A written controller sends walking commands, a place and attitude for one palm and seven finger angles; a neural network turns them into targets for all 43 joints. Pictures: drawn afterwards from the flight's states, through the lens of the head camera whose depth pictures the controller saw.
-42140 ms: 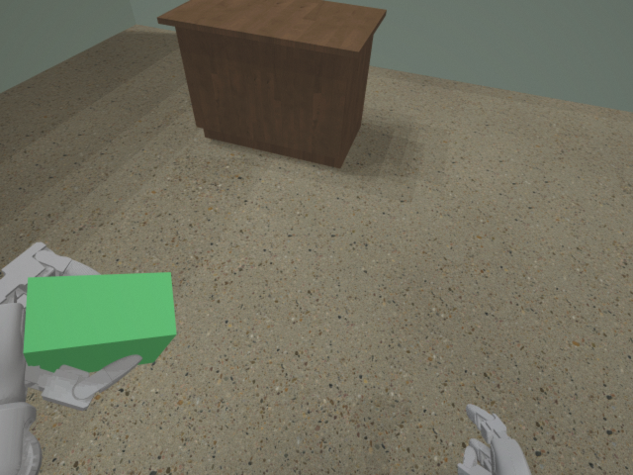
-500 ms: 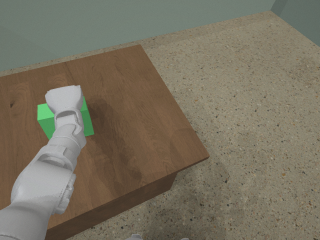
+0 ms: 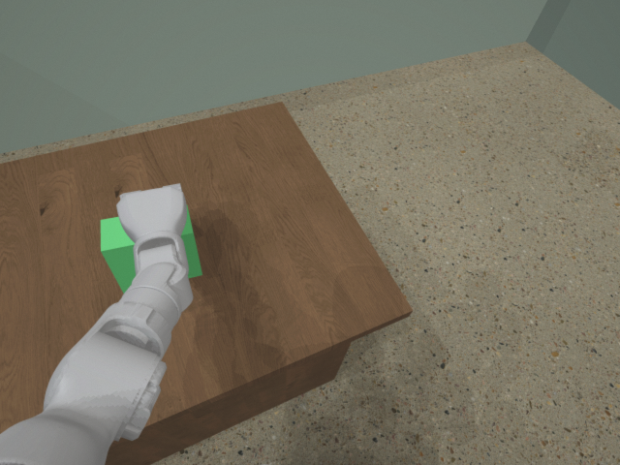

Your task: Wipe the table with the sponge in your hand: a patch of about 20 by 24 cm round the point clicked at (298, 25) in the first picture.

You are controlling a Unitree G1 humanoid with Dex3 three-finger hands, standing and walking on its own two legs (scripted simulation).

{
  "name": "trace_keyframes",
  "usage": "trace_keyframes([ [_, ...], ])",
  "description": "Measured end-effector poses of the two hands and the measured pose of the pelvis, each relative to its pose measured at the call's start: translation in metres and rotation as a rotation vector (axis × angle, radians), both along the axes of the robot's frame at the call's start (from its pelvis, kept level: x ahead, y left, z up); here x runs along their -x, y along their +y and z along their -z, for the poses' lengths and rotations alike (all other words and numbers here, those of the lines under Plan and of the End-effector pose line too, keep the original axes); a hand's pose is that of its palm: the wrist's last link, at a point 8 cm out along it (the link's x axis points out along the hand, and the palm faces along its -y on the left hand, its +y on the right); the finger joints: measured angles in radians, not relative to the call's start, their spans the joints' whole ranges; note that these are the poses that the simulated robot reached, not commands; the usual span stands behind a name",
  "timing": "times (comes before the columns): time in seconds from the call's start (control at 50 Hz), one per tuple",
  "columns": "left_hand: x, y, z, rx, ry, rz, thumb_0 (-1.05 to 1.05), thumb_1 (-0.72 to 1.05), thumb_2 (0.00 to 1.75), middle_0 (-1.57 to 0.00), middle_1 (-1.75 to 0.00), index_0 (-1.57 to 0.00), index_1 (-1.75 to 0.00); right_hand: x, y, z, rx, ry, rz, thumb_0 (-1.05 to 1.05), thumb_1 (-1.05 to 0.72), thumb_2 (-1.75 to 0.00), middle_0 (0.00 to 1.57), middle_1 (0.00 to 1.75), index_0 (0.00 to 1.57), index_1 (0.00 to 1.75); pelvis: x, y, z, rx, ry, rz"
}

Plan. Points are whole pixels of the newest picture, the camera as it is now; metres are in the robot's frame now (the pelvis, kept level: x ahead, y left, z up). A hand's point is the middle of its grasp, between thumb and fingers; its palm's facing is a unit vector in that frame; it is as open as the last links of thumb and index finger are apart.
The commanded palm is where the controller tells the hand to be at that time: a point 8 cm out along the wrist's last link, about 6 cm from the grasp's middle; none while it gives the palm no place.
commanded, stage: wipe back along the middle lane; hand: left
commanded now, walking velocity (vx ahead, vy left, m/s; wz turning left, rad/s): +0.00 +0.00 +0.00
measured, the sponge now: (157, 256) +0.42 +0.26 -0.05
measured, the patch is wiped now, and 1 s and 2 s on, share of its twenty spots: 0.65 0.80 0.80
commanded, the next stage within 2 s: none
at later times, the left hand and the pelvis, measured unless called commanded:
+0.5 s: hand (174, 257) +0.39 +0.21 -0.01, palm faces -0.06 -0.01 -1.00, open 10.3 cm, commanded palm +0.34 +0.18 +0.01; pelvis +0.01 +0.00 +0.01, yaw +0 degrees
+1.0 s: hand (187, 288) +0.34 +0.18 -0.01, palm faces -0.06 -0.01 -1.00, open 10.3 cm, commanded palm +0.29 +0.15 +0.01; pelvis +0.00 -0.01 +0.01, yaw +0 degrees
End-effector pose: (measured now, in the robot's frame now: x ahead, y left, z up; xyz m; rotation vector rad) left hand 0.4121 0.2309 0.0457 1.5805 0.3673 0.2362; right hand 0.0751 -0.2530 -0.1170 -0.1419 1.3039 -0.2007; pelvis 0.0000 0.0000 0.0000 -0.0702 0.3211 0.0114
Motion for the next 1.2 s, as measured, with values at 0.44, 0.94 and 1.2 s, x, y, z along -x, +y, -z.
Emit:
trace_keyframes([
  [0.44, 0.032, -0.02, 0.001, 0.027, -0.035, 0.003, -0.01, -0.48, 1.06, -0.65, -1.43, -0.65, -1.44, -0.043, 0.017, -0.009, -0.043, -0.09, -0.045, 0.01, -0.9, -0.9, 0.2, 0.3, 0.2, 0.3, -0.005, 0.004, -0.005, -0.005, -0.046, 0.001],
  [0.94, 0.079, -0.05, 0.0, 0.027, -0.026, 0.004, -0.01, -0.47, 1.05, -0.64, -1.44, -0.64, -1.45, -0.087, 0.019, -0.028, -0.073, -0.234, -0.107, 0.01, -0.91, -0.9, 0.2, 0.3, 0.2, 0.3, 0.0, -0.01, -0.011, -0.028, -0.12, -0.002],
  [1.2, 0.107, -0.064, 0.0, 0.04, -0.045, 0.014, -0.01, -0.46, 1.05, -0.63, -1.44, -0.64, -1.45, -0.09, 0.009, -0.032, -0.089, -0.266, -0.106, 0.01, -0.91, -0.9, 0.2, 0.3, 0.2, 0.3, 0.001, -0.019, -0.013, -0.039, -0.152, 0.009],
])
